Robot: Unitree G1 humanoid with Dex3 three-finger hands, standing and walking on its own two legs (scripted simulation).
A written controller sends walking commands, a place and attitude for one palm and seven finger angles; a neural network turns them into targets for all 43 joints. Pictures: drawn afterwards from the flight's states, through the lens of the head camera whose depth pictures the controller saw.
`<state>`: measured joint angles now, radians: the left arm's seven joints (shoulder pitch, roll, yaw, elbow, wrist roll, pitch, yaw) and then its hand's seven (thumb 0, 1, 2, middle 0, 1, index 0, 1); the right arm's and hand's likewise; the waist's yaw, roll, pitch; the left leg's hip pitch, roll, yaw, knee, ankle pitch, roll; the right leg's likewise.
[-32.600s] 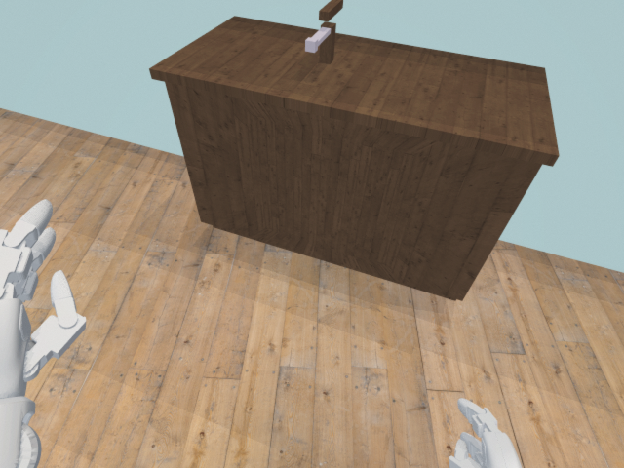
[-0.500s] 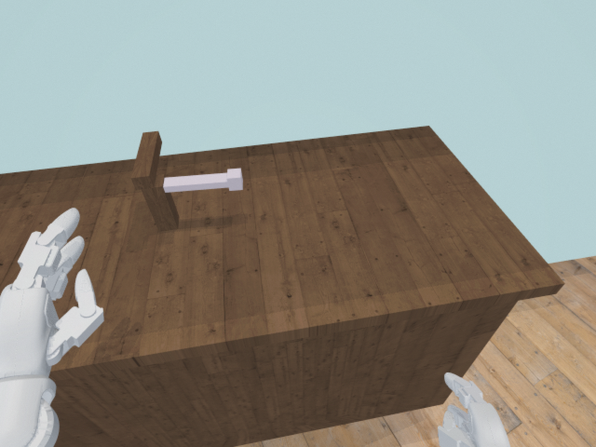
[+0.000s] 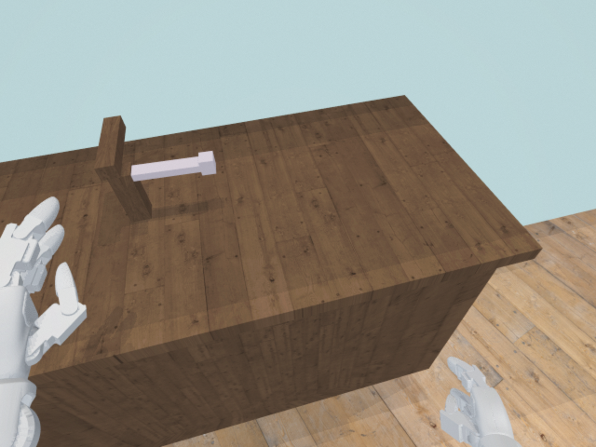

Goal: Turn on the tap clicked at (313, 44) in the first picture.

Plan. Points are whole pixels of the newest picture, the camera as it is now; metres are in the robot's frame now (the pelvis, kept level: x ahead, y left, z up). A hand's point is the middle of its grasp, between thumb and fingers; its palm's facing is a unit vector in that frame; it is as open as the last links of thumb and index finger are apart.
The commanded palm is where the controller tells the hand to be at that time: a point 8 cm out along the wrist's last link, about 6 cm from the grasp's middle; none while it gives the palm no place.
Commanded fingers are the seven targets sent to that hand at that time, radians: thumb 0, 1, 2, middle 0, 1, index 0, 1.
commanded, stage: step back with the hand held close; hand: left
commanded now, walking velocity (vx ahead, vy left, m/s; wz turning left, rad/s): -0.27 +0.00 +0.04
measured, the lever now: (207, 163) +0.53 +0.20 +0.08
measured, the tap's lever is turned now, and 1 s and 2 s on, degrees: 86 86 86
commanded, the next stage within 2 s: stop stepping back and stand still in 1.08 s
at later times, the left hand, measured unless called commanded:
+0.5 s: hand (28, 364) +0.16 +0.27 +0.15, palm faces +0.40 -0.81 -0.43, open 7.5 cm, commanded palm +0.10 +0.30 +0.17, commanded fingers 0.00 0.90 0.90 -0.20 -0.30 -0.20 -0.30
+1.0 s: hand out of the picture +0.10 +0.27 +0.16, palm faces +0.41 -0.82 -0.40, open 7.5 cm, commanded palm +0.05 +0.30 +0.17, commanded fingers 0.00 0.90 0.90 -0.20 -0.30 -0.20 -0.30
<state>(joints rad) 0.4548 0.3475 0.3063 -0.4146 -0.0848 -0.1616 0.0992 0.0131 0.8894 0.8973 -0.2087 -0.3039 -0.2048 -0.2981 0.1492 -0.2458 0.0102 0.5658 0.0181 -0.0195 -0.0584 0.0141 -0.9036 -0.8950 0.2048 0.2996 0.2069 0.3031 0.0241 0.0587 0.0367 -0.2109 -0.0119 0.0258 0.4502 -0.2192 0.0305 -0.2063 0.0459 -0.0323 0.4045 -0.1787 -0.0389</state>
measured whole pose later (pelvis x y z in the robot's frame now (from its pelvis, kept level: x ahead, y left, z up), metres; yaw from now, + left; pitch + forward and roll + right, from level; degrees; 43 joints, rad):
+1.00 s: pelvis -0.11 +0.02 -0.01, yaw +0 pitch +2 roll -1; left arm 0.48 0.39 0.39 -0.57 -0.06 -0.19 0.15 0.02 0.89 0.90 -0.21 -0.30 -0.21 -0.30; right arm 0.16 -0.17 0.00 0.59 -0.01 -0.11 -0.05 0.01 -0.90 -0.90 0.20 0.30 0.21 0.30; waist 0.03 -0.02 0.05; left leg -0.38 0.03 0.00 0.51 -0.16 0.00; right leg -0.39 0.03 0.03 0.74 -0.41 0.03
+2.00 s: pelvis -0.29 -0.03 -0.01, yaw +5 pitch -3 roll -1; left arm 0.45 0.32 0.30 -0.46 -0.04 -0.13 0.14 0.01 0.89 0.90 -0.21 -0.30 -0.21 -0.30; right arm 0.24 -0.20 0.02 0.70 0.01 -0.10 -0.05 0.01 -0.90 -0.89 0.21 0.30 0.21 0.30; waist 0.01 0.02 0.03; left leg -0.41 0.03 -0.01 0.92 -0.39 0.02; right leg -0.28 0.01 -0.06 0.56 -0.22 -0.03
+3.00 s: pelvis -0.25 +0.00 +0.00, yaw +4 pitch -1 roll -1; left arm 0.47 0.33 0.32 -0.47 -0.06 -0.15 0.16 0.02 0.89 0.90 -0.21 -0.30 -0.21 -0.30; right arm 0.18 -0.20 0.01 0.61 0.01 -0.08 -0.07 0.01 -0.90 -0.89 0.21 0.30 0.21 0.30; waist 0.00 0.01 0.03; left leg -0.21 0.02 0.03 0.46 -0.24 0.01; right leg -0.18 0.00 -0.01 0.40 -0.20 0.01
